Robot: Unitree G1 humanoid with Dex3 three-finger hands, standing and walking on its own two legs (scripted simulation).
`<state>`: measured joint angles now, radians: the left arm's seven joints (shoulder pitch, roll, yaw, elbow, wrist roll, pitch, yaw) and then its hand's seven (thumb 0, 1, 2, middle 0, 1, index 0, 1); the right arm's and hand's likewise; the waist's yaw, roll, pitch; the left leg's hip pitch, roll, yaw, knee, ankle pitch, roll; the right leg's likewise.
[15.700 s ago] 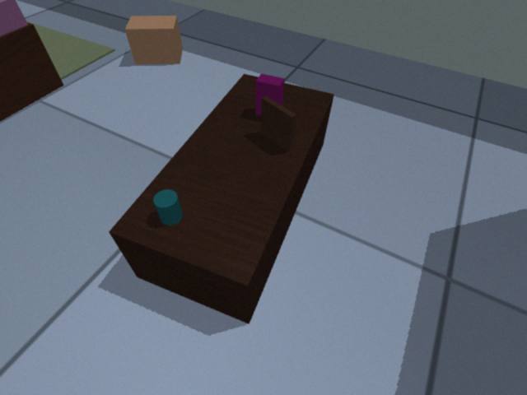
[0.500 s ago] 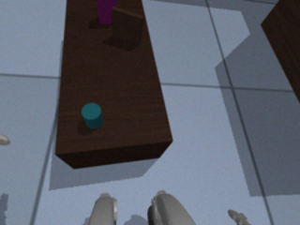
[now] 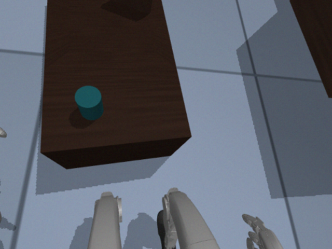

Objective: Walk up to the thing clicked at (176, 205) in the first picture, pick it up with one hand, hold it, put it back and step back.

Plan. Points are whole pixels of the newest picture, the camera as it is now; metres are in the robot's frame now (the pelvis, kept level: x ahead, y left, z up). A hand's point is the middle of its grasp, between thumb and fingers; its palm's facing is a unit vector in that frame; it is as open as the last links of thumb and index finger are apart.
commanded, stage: approach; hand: left
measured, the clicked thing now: (90, 103) +0.54 +0.17 -0.22
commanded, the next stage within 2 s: close in in 0.24 s
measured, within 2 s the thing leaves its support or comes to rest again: neither
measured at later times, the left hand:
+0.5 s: hand (61, 113) +0.49 +0.25 -0.19, palm faces +0.06 -1.00 +0.01, open 17.6 cm
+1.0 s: hand (78, 115) +0.50 +0.20 -0.21, palm faces +0.08 -1.00 +0.02, open 17.3 cm
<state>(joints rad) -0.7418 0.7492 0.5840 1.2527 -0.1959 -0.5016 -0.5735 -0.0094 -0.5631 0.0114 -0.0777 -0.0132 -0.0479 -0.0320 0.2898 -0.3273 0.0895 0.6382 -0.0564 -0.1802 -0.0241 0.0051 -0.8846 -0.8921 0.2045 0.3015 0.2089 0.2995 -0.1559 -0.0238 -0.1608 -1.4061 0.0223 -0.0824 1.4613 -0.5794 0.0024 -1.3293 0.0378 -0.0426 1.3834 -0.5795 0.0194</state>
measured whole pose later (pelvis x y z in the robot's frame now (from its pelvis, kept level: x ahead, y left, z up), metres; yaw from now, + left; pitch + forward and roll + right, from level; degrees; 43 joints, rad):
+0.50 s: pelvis -0.07 -0.01 -0.21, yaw -4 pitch +32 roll -7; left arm -1.07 0.86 0.62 1.37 -0.04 -0.55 -0.42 -0.01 -0.60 0.02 -0.08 -0.09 -0.08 -0.08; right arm 0.19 -0.29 0.21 0.62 -0.14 -0.05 0.06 0.00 -0.90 -0.90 0.20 0.30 0.21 0.30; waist -0.26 -0.01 -0.05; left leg -2.11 0.02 -0.14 2.18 -0.64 -0.02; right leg -2.03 0.06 -0.09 2.11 -0.65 0.02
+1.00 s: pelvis -0.05 -0.01 -0.21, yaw -4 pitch +35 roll -7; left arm -0.94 0.59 0.51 1.08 -0.08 -0.47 -0.24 -0.01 -0.57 0.00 -0.11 -0.09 -0.14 -0.05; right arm 0.20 -0.28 0.12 0.64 -0.09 0.03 0.07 0.00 -0.91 -0.90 0.20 0.30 0.21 0.30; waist -0.20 0.01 -0.12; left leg -2.12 0.02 -0.13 2.19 -0.68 -0.02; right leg -2.05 0.05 -0.08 2.12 -0.70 0.01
